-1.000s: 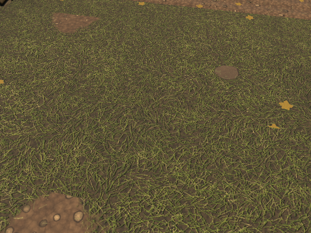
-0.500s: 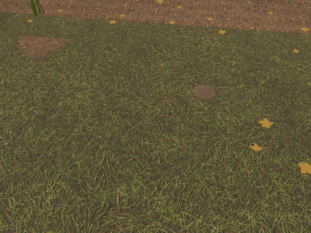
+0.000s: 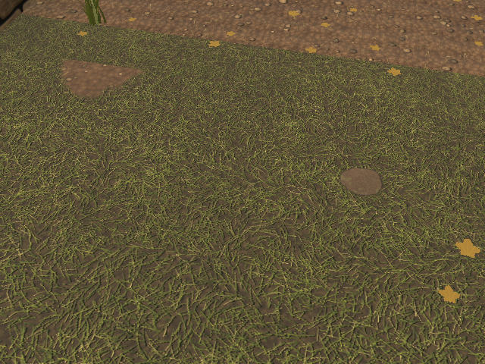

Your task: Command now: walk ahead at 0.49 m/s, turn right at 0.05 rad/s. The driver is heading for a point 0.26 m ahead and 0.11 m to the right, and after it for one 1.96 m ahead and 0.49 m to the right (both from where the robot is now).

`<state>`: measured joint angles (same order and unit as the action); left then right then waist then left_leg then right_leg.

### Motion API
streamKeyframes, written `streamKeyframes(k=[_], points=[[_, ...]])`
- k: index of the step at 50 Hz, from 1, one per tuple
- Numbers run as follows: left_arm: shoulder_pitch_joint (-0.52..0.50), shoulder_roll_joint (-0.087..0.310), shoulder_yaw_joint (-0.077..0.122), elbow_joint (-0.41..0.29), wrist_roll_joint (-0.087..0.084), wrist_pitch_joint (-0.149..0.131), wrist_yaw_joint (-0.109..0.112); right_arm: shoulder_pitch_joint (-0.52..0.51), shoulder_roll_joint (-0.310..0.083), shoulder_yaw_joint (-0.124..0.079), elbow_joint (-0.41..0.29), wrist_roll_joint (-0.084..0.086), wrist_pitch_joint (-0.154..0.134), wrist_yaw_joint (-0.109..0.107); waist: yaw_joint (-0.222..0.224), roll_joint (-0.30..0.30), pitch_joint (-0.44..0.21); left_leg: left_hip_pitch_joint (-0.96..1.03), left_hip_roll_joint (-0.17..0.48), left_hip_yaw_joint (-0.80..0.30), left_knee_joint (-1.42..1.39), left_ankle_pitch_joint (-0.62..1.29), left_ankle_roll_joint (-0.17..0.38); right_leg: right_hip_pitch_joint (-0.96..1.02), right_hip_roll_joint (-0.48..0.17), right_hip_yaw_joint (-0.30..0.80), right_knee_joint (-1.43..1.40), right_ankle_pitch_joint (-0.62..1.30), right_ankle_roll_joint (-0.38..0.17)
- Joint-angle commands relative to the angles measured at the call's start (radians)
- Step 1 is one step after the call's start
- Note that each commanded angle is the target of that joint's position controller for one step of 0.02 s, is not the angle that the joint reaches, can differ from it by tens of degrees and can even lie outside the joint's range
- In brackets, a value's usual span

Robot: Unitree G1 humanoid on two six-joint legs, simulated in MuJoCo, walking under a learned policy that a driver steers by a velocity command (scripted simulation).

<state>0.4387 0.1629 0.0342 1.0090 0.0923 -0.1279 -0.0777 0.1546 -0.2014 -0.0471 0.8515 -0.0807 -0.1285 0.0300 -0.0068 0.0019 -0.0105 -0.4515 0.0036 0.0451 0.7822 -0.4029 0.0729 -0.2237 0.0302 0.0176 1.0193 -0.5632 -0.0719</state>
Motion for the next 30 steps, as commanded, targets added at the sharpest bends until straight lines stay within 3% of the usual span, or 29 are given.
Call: streamKeyframes(k=[1,2,3,4,5,6,7,8,9,10,11,12,13,15,16,17,19,21,22,23,24,25,26,27,28,29,30], points=[[-0.13,0.061,0.017,-0.161,-0.048,-0.019,0.006,0.36,-0.144,-0.039,0.086,0.001,-0.032,0.011,-0.121,0.154,0.05,0.491,0.391,-0.733,-0.391,0.268,0.383,-0.794,0.024,0.174,0.544,0.026,-0.036],[-0.162,0.109,0.026,-0.154,-0.03,0.002,0.037,0.244,-0.05,-0.011,0.075,0.033,-0.025,0.013,-0.073,-0.005,0.023,0.326,0.375,-0.651,-0.355,0.189,0.35,-0.719,-0.035,0.173,0.515,0.147,-0.021],[-0.129,0.072,0.014,-0.145,-0.01,0.022,0.051,0.2,0.013,0.018,0.067,0.022,-0.008,0.01,-0.034,-0.052,0.016,0.18,0.347,-0.546,-0.338,0.231,0.331,-0.665,-0.058,0.184,0.446,0.229,-0.007],[-0.094,0.028,-0.002,-0.127,0.008,0.042,0.059,0.161,0.039,0.031,0.057,0.004,0.0,0.005,0.006,-0.009,0.038,0.048,0.322,-0.46,-0.37,0.265,0.298,-0.587,-0.093,0.19,0.369,0.295,0.002],[-0.082,-0.007,-0.008,-0.122,0.015,0.057,0.057,0.148,0.034,0.032,0.062,0.004,0.011,-0.005,0.028,-0.009,0.037,-0.012,0.27,-0.355,-0.372,0.251,0.26,-0.547,-0.105,0.151,0.289,0.32,0.016],[-0.081,-0.001,-0.006,-0.125,0.007,0.057,0.048,0.152,0.025,0.027,0.06,0.007,0.007,-0.017,0.033,0.026,0.008,-0.038,0.236,-0.256,-0.379,0.363,0.24,-0.5,-0.101,0.074,0.239,0.349,0.035],[-0.042,-0.01,-0.018,-0.113,0.023,0.045,0.021,0.181,0.003,0.026,0.073,-0.013,0.002,-0.033,0.042,0.035,-0.015,-0.068,0.203,-0.185,-0.311,0.471,0.21,-0.438,-0.102,0.037,0.262,0.466,0.032],[-0.042,-0.003,-0.013,-0.106,0.034,0.032,0.004,0.196,0.035,0.038,0.054,-0.028,-0.008,-0.052,0.027,0.0,-0.038,-0.05,0.135,-0.069,-0.279,0.444,0.156,-0.421,-0.112,0.021,0.12,0.664,0.039],[-0.118,0.031,-0.008,-0.118,0.035,0.024,-0.007,0.267,0.084,0.058,0.085,-0.017,-0.022,-0.077,-0.027,0.009,-0.02,0.048,0.147,-0.08,-0.223,0.312,0.114,-0.518,-0.169,0.078,-0.053,0.88,0.05],[-0.201,0.059,0.003,-0.138,0.029,0.027,-0.008,0.372,0.072,0.065,0.116,0.008,-0.023,-0.094,-0.075,0.06,-0.012,0.15,0.158,-0.104,-0.173,0.265,0.111,-0.612,-0.164,0.063,-0.141,0.956,0.054],[-0.267,0.074,0.003,-0.153,0.007,0.024,-0.004,0.384,0.045,0.065,0.111,0.021,-0.023,-0.101,-0.096,0.012,-0.009,0.079,0.121,-0.046,-0.111,0.17,0.082,-0.526,-0.168,0.042,-0.338,1.132,0.052],[-0.291,0.066,0.001,-0.152,-0.013,0.032,-0.001,0.4,0.007,0.064,0.111,0.014,-0.013,-0.091,-0.089,0.033,0.018,-0.051,0.12,-0.029,-0.142,0.111,0.082,-0.361,-0.13,-0.036,-0.4,1.149,0.054],[-0.316,0.074,0.002,-0.172,-0.016,0.045,0.002,0.414,-0.02,0.061,0.122,-0.004,-0.012,-0.072,-0.085,0.042,0.048,-0.118,0.166,-0.063,-0.153,0.058,0.09,-0.275,-0.115,-0.055,-0.395,1.15,0.048],[-0.376,0.095,0.006,-0.215,0.001,0.079,0.016,0.427,-0.005,0.077,0.132,0.011,-0.025,-0.047,-0.074,0.043,0.113,-0.035,0.267,-0.151,-0.141,0.073,0.087,-0.349,-0.147,-0.013,-0.447,1.033,0.032],[-0.431,0.099,0.002,-0.236,0.008,0.087,0.018,0.468,-0.01,0.076,0.144,0.027,-0.028,-0.053,-0.109,0.024,0.139,0.093,0.295,-0.192,-0.111,0.076,0.077,-0.444,-0.169,0.005,-0.54,0.991,0.029],[-0.468,0.092,-0.002,-0.244,0.012,0.092,0.021,0.513,-0.012,0.077,0.17,0.029,-0.021,-0.064,-0.142,0.019,0.149,0.206,0.307,-0.215,-0.064,0.05,0.064,-0.506,-0.192,0.024,-0.613,1.02,0.017],[-0.466,0.084,-0.005,-0.22,0.015,0.08,0.027,0.54,0.0,0.08,0.187,0.045,0.007,-0.076,-0.161,0.011,0.147,0.25,0.271,-0.173,-0.003,0.008,0.039,-0.408,-0.182,-0.023,-0.719,1.017,0.008],[-0.36,0.118,0.013,-0.165,0.008,0.071,0.032,0.55,-0.036,0.068,0.19,0.037,0.036,-0.072,-0.129,0.0,0.144,0.186,0.236,-0.115,0.096,0.004,0.023,-0.173,-0.144,-0.092,-0.731,1.019,0.015],[-0.146,0.157,0.041,-0.112,-0.009,0.068,0.044,0.468,-0.073,0.06,0.176,0.019,0.053,-0.049,-0.008,-0.017,0.097,0.108,0.216,-0.066,0.268,0.016,-0.017,0.078,-0.136,-0.098,-0.778,1.111,-0.016],[0.089,0.232,0.083,-0.058,-0.019,0.065,0.062,0.406,-0.09,0.058,0.164,0.002,0.065,-0.011,0.117,-0.078,0.013,-0.044,0.146,0.035,0.522,0.066,-0.074,0.426,-0.135,-0.117,-0.794,1.258,-0.063],[0.246,0.348,0.107,-0.059,-0.035,0.078,0.073,0.517,0.074,0.093,0.124,0.015,0.061,0.023,0.078,-0.364,-0.402,-0.274,0.013,0.094,1.085,-0.491,-0.185,0.978,-0.347,0.08,-0.414,1.8,-0.328],[0.225,0.322,0.097,-0.067,-0.028,0.069,0.061,0.319,0.005,0.089,0.029,0.036,0.056,0.037,0.149,-0.177,-0.513,-0.436,0.023,-0.007,1.232,-0.556,-0.206,1.059,-0.431,0.23,-0.336,1.924,-0.383],[0.087,0.293,0.092,-0.142,-0.017,0.056,0.066,0.127,-0.065,0.064,-0.05,0.05,0.036,0.028,0.162,-0.061,-0.349,-0.549,0.048,-0.051,1.17,-0.498,-0.199,0.855,-0.43,0.228,-0.382,1.774,-0.339],[-0.02,0.3,0.085,-0.176,-0.019,0.05,0.059,0.116,-0.112,0.046,-0.094,0.048,0.018,0.009,0.08,-0.027,-0.269,-0.488,0.095,-0.051,1.101,-0.471,-0.178,0.588,-0.418,0.188,-0.441,1.575,-0.32],[-0.061,0.293,0.085,-0.193,-0.031,0.044,0.048,0.128,-0.125,0.034,-0.121,0.045,0.007,-0.018,0.026,-0.062,-0.147,-0.435,0.122,-0.058,1.019,-0.434,-0.173,0.326,-0.41,0.206,-0.516,1.496,-0.334],[-0.134,0.263,0.066,-0.222,-0.065,0.017,0.046,0.179,-0.072,0.042,-0.112,0.026,-0.006,-0.054,-0.053,-0.062,-0.074,-0.34,0.148,-0.128,0.779,-0.245,-0.168,0.092,-0.413,0.21,-0.578,1.454,-0.333],[-0.188,0.264,0.063,-0.259,-0.058,0.005,0.033,0.204,-0.064,0.043,-0.104,0.027,0.002,-0.069,-0.085,-0.098,-0.029,-0.26,0.133,-0.118,0.702,-0.152,-0.173,-0.072,-0.384,0.211,-0.634,1.367,-0.347]])
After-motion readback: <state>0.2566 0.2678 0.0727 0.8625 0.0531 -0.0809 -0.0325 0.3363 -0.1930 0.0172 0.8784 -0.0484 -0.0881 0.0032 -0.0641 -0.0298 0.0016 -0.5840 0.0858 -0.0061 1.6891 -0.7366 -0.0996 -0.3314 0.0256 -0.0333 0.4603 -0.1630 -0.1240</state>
